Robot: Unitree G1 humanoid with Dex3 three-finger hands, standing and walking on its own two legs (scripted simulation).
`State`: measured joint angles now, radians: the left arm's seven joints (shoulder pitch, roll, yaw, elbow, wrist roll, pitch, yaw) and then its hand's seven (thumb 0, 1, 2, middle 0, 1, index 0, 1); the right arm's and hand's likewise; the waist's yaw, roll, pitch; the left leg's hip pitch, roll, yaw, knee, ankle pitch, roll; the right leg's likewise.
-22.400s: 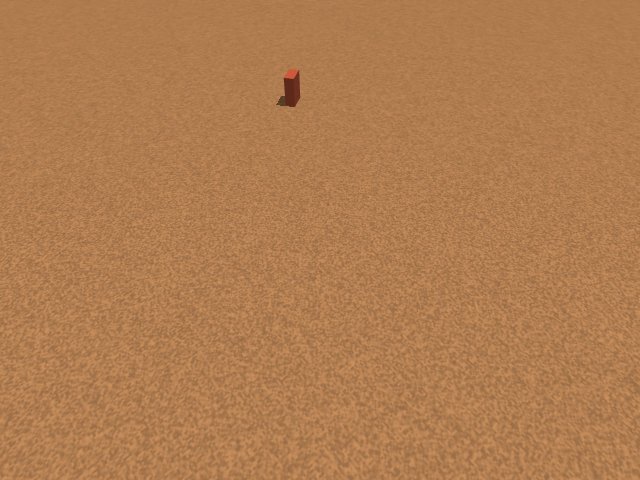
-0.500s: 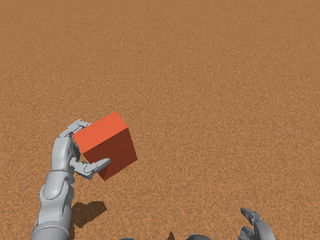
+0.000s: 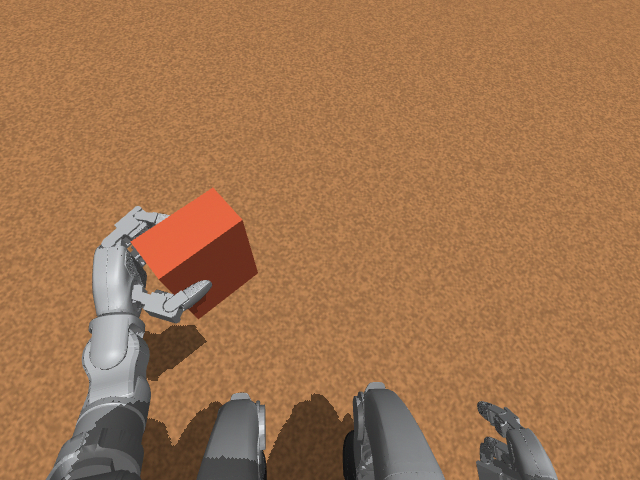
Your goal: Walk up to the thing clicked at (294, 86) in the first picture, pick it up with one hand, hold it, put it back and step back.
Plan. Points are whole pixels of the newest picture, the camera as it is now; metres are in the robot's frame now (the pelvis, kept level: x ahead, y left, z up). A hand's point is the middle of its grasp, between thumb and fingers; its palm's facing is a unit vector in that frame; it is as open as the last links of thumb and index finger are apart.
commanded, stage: crouch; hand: left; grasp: from the side
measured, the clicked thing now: (204, 260) +0.39 +0.14 -0.03
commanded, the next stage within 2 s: lower in 1.32 s
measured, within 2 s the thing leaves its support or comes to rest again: neither
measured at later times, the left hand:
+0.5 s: hand (200, 300) +0.40 +0.19 -0.24, palm faces +0.14 -0.99 -0.03, open 10.1 cm
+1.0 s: hand (211, 306) +0.43 +0.19 -0.36, palm faces +0.12 -0.99 -0.04, open 10.0 cm
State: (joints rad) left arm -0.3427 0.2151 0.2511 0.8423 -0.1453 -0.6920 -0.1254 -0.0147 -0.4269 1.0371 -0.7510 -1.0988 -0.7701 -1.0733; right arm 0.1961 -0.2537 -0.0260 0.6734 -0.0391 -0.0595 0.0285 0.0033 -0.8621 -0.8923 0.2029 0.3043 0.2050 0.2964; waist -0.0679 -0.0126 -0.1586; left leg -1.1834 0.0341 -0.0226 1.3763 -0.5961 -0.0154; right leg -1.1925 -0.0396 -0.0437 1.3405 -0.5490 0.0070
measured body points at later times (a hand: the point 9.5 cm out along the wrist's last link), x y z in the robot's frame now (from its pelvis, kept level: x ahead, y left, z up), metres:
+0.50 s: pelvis -0.05 +0.00 -0.20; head +0.15 +0.03 +0.20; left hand +0.39 +0.24 -0.24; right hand +0.05 -0.26 -0.33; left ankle +0.02 +0.13 -0.60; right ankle +0.04 -0.13 -0.60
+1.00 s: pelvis -0.07 +0.01 -0.30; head +0.15 +0.07 +0.09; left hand +0.42 +0.25 -0.36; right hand -0.01 -0.27 -0.40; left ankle +0.02 +0.13 -0.60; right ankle +0.04 -0.13 -0.60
